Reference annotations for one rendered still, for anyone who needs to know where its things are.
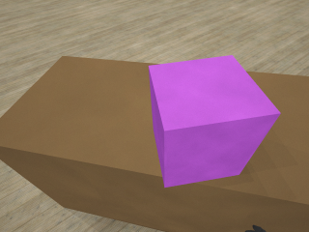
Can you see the carton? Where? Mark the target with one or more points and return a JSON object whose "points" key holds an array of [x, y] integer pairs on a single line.
{"points": [[209, 118]]}

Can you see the pedestal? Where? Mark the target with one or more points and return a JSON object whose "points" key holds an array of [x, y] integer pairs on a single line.
{"points": [[84, 135]]}

